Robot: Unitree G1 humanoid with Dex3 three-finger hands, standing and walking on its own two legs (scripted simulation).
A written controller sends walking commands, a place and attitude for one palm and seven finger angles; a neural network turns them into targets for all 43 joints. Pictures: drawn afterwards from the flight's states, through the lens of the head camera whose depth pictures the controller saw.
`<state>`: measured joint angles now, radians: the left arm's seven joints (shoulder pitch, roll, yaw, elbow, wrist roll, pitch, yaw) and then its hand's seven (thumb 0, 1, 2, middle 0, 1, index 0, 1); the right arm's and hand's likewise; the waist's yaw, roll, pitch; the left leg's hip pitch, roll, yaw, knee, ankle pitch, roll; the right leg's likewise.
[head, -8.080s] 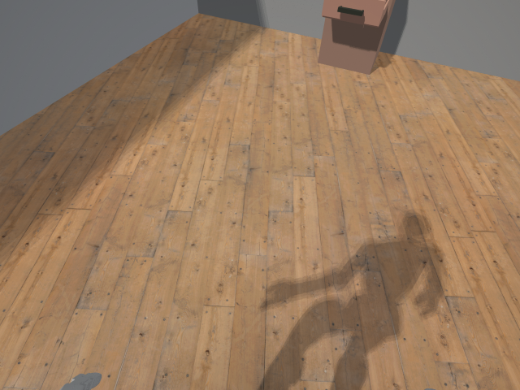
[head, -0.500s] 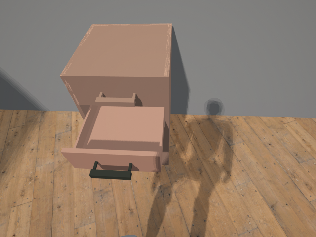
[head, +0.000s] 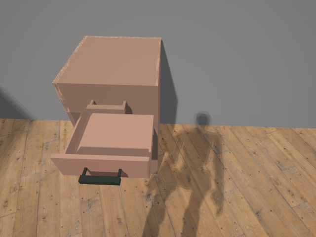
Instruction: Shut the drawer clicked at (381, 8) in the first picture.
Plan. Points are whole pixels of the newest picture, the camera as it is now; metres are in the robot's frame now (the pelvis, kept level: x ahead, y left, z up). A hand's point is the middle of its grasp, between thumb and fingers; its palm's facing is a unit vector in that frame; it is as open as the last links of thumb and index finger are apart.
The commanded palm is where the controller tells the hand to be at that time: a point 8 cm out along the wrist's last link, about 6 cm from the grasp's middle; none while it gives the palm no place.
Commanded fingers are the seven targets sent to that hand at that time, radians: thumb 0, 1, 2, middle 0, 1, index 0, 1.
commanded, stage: look again from close up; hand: left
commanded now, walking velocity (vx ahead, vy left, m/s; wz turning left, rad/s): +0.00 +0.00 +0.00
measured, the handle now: (101, 175) +0.40 +0.25 -0.25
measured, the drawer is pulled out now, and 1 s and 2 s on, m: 0.25 0.25 0.25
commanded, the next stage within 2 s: raise the hand and make a fist in 0.56 s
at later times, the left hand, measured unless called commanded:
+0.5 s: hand out of the picture +0.00 +0.15 -0.17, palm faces +0.03 -0.98 -0.17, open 7.3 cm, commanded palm none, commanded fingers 0.00 0.90 0.90 -0.20 -0.30 -0.20 -0.30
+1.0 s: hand (111, 212) +0.20 +0.13 -0.04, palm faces -0.05 -1.00 +0.04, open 6.3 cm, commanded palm +0.14 +0.22 -0.09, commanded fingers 0.00 0.90 0.90 -0.56 -0.69 -0.56 -0.69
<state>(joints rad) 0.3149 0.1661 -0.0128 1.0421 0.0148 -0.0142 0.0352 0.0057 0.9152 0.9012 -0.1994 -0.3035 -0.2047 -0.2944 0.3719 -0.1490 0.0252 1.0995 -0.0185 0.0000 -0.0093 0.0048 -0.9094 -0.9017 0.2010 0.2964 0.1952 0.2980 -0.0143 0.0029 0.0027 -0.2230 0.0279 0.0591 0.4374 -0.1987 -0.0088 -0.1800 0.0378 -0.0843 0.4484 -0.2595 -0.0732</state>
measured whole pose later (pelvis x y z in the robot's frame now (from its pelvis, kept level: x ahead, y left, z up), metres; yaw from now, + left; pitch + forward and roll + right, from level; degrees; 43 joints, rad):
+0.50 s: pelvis +0.03 +0.00 +0.00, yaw +0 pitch -1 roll +1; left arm 0.35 0.11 -0.02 1.12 0.02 -0.03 0.05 0.00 0.91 0.90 -0.20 -0.30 -0.20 -0.29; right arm 0.30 -0.13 0.03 1.15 -0.01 -0.02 -0.03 0.02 -0.92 -0.90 0.20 0.30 0.20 0.30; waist 0.01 0.00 0.00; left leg -0.16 0.02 0.06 0.41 -0.23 -0.01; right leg -0.12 0.04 -0.08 0.42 -0.29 -0.07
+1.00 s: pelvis -0.02 +0.01 -0.08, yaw +0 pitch +14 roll +1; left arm 0.36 0.08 0.01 0.20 -0.18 -0.63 -0.22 0.02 0.93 0.90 -0.37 -0.49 -0.37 -0.48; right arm 0.14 -0.28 -0.10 0.61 0.00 -0.29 0.00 0.01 -0.91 -0.90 0.20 0.30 0.20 0.30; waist -0.01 -0.03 -0.19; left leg -0.85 0.02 0.06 1.05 -0.44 0.00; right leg -0.82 -0.01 -0.08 1.10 -0.52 -0.07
